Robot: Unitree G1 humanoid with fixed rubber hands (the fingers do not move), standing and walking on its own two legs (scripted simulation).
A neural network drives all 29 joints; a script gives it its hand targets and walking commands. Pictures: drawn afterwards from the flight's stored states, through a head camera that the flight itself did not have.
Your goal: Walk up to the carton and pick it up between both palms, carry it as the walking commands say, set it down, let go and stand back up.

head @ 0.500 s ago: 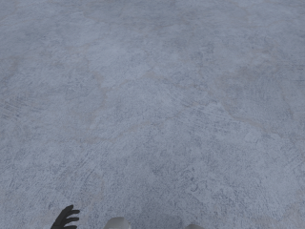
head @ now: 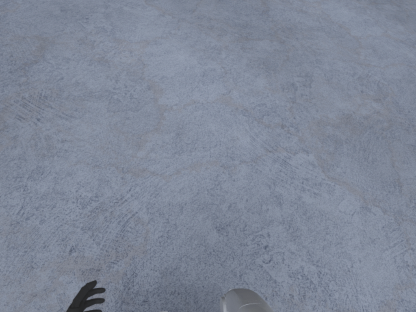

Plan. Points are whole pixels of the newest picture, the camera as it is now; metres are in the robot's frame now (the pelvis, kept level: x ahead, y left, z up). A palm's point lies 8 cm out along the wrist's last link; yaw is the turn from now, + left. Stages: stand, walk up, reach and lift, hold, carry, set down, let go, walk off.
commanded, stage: walk up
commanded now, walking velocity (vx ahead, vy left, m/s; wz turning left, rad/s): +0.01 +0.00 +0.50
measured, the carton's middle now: out of the picture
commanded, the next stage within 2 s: none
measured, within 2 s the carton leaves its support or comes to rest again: neither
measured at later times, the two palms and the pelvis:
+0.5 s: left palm out of the picture +0.08 +0.19 -0.08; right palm out of the picture +0.02 -0.33 -0.15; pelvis -0.04 -0.10 +0.00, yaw +13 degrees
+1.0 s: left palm out of the picture -0.11 +0.21 -0.14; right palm out of the picture +0.03 -0.28 -0.14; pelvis -0.13 -0.08 -0.03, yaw +31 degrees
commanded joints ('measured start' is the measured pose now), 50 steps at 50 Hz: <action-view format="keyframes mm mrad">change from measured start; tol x16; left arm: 1 -215 86 23 -128 9 -40 -2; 15 33 214 72 -45 16 -64 21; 50 -153 137 27 -118 -11 6 -11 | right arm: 1 120 -231 -99 -24 -24 -14 -17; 45 142 -157 -98 13 -24 36 65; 50 -110 -245 -59 -72 -42 38 25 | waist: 1 -54 245 -153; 12 45 267 -112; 15 72 -113 -223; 28 37 -166 -154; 43 -33 -103 -202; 47 -54 446 103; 50 45 234 153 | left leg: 1 329 213 -563 -275 652 -5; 12 -188 133 -457 -327 86 56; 14 -328 -11 -248 -112 -263 -31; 17 -287 -16 -11 582 -252 -123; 22 -302 5 12 707 -88 -153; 43 51 81 153 147 -115 -100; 45 86 124 -44 -41 -130 -37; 47 -198 322 -720 -456 -259 19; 50 -252 239 -510 -501 -390 0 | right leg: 1 -162 -1 138 -170 9 18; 9 126 23 101 -342 22 7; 14 590 -171 210 -761 167 -81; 16 466 -530 422 -928 -145 -161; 18 284 -448 279 -954 -181 -110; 42 338 -496 -85 -752 48 -149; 46 -41 -177 -184 -220 -185 -31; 47 -68 -55 -6 -69 -204 19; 50 -53 -50 29 42 0 39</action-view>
